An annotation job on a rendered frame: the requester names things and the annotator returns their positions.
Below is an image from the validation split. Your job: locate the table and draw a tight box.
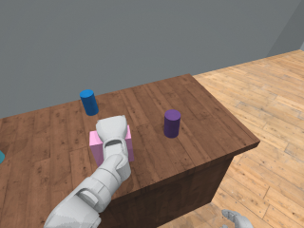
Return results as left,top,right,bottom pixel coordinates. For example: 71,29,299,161
0,73,260,228

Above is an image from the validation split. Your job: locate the robot left upper arm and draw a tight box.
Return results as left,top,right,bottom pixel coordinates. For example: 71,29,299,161
45,195,102,228

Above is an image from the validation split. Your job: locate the left robot hand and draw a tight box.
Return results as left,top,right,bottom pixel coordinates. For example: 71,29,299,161
96,115,127,143

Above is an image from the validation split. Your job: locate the left robot forearm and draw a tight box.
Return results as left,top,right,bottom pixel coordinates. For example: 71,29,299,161
43,137,131,228

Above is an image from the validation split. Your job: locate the right robot hand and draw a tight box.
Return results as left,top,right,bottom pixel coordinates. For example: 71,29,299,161
220,209,254,228

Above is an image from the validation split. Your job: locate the sponge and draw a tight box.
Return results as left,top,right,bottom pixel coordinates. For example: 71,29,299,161
89,125,135,167

